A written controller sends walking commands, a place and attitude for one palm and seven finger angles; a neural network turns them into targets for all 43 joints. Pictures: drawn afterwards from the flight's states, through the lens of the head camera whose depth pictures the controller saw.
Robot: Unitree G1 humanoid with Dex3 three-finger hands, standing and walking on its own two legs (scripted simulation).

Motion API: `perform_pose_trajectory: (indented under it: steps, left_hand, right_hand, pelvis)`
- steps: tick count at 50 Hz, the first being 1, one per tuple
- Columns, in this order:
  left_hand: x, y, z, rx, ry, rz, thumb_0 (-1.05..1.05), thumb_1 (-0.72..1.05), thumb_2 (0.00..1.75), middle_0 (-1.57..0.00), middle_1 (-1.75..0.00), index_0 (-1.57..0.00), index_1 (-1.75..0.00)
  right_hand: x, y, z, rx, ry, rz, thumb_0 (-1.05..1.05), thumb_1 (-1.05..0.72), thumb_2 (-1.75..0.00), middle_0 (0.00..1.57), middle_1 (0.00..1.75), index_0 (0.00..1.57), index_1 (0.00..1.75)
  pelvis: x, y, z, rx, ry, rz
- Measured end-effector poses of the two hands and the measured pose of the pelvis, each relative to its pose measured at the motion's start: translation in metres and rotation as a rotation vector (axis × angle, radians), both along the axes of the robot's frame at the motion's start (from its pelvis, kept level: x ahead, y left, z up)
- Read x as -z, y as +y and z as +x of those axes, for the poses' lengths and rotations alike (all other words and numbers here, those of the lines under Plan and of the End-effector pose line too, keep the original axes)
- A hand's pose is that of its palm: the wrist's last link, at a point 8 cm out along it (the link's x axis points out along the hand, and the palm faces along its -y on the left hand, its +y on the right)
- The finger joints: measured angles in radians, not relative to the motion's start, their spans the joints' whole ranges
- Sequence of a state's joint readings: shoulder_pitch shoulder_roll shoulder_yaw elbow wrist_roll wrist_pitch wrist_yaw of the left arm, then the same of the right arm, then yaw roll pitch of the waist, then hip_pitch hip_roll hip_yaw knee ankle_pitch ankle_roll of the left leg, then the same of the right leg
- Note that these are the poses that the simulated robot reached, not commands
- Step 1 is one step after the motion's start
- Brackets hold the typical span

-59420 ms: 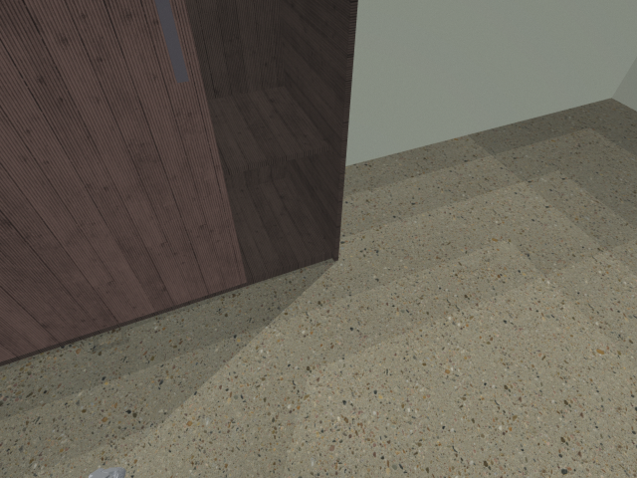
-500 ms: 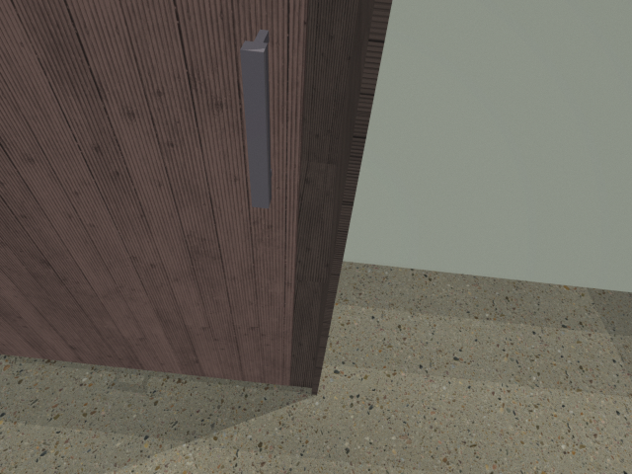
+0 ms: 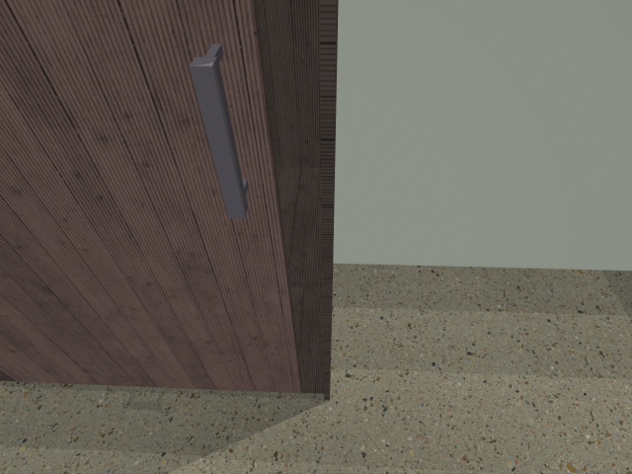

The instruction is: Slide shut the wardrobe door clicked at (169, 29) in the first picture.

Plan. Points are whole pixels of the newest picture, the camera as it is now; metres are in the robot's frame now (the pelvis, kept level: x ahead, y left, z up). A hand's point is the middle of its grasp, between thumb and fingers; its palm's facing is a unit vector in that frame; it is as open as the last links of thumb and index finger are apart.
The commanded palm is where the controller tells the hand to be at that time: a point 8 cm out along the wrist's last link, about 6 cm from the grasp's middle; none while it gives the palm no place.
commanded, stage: come to a stop and stand still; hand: left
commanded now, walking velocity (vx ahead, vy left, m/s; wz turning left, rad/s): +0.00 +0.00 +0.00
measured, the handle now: (227, 139) +0.46 +0.14 +0.21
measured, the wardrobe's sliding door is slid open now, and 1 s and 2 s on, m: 0.07 0.07 0.07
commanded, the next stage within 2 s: look again from close up in 0.38 s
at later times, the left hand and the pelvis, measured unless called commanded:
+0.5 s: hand out of the picture +0.00 +0.16 -0.17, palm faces +0.01 -0.98 -0.19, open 7.3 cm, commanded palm none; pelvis +0.00 +0.00 +0.01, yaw -1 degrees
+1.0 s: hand out of the picture +0.00 +0.16 -0.17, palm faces +0.00 -0.98 -0.19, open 7.4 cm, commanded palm none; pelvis +0.00 -0.01 +0.01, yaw -1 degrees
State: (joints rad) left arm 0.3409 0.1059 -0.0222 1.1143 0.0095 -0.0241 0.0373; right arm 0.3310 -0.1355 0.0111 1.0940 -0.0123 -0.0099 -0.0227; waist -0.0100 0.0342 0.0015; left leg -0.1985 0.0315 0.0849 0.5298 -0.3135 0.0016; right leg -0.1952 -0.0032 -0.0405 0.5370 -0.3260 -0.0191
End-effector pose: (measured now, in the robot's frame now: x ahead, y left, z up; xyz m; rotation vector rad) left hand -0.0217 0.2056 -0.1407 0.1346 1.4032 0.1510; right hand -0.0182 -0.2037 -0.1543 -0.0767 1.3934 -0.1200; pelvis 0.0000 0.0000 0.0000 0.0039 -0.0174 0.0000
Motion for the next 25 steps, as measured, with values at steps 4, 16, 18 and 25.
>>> perform_pose_trajectory:
  steps: [4,16,18,25]
  left_hand:
    - [-0.003,0.009,0.014,0.015,-0.034,0.026,0.01,0.92,0.90,-0.20,-0.30,-0.20,-0.30]
    - [-0.006,0.015,0.027,0.028,-0.051,0.038,0.01,0.92,0.90,-0.20,-0.30,-0.19,-0.30]
    - [-0.006,0.014,0.025,0.028,-0.044,0.034,0.01,0.92,0.90,-0.20,-0.30,-0.19,-0.30]
    - [-0.003,0.007,0.016,0.020,-0.015,0.012,0.00,0.92,0.90,-0.20,-0.30,-0.19,-0.30]
  right_hand:
    - [0.000,0.005,-0.004,0.003,0.008,0.013,0.01,-0.92,-0.90,0.20,0.30,0.20,0.30]
    - [-0.004,-0.004,-0.005,0.007,0.021,-0.010,0.01,-0.91,-0.90,0.20,0.30,0.20,0.30]
    - [-0.005,-0.007,-0.003,0.005,0.021,-0.018,0.01,-0.91,-0.90,0.20,0.30,0.20,0.30]
    - [-0.009,-0.016,0.004,-0.006,0.015,-0.041,0.01,-0.91,-0.90,0.20,0.30,0.20,0.30]
  pelvis:
    - [-0.001,-0.001,0.001,0.004,-0.002,0.005]
    - [-0.004,-0.002,0.001,0.013,0.002,0.010]
    - [-0.004,-0.003,0.001,0.014,0.001,0.010]
    - [-0.005,-0.004,0.001,0.013,0.001,0.008]
